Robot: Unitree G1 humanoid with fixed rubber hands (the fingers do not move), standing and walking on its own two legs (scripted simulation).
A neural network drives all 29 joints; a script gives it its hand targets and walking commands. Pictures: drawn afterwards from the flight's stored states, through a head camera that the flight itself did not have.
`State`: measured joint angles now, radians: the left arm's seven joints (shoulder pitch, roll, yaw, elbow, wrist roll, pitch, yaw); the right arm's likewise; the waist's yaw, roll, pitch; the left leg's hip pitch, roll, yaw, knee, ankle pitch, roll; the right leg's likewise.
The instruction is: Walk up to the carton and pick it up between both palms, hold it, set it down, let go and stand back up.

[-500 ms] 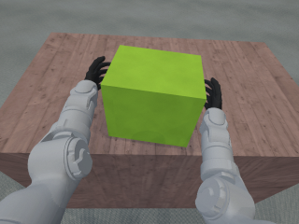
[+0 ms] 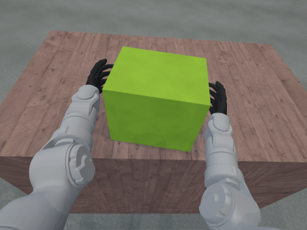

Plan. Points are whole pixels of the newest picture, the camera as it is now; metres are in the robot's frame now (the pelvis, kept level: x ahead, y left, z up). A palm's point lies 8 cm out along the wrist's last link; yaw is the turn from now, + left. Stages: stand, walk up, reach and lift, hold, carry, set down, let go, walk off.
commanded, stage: set down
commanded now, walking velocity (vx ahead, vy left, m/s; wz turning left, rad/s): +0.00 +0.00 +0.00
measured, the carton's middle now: (157, 100) +0.46 -0.05 +0.07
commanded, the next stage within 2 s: none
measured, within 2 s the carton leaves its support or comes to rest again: neither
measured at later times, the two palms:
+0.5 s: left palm (94, 89) +0.46 +0.12 +0.12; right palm (217, 113) +0.38 -0.20 +0.10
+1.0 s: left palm (95, 89) +0.47 +0.12 +0.10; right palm (216, 113) +0.39 -0.20 +0.08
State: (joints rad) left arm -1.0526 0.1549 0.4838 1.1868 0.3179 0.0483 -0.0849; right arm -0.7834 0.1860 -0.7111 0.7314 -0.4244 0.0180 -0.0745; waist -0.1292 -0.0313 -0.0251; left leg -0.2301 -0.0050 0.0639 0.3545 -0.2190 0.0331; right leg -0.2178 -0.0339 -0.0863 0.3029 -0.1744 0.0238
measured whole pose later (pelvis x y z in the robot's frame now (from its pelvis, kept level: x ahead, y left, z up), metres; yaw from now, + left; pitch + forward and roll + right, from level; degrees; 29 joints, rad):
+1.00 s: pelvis +0.00 +0.00 +0.00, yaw -1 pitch +6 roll -1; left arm -1.05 0.16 0.55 1.15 0.35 -0.01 -0.12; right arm -0.80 0.15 -0.67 0.78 -0.42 -0.01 -0.06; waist -0.12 -0.03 0.02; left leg -0.24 0.00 0.09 0.36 -0.22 0.03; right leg -0.24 -0.03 -0.07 0.32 -0.18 0.02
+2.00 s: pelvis -0.04 +0.01 +0.00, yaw -4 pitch +2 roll -2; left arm -0.63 0.40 -0.01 0.76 -0.25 0.17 -0.08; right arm -0.44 -0.09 -0.06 0.56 0.26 0.11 -0.27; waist -0.07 -0.01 0.00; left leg -0.25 0.01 0.01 0.46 -0.24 0.02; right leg -0.22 0.00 -0.05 0.34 -0.15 0.01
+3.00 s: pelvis -0.03 +0.01 +0.00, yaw -6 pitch -5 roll -1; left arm 0.19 0.43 0.11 -0.29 -0.30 0.44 -0.10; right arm 0.35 -0.08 0.02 -0.41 0.24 0.39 -0.26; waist 0.06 -0.01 0.09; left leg -0.06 0.00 0.05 0.37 -0.23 0.03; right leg -0.06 0.00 0.00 0.29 -0.15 0.02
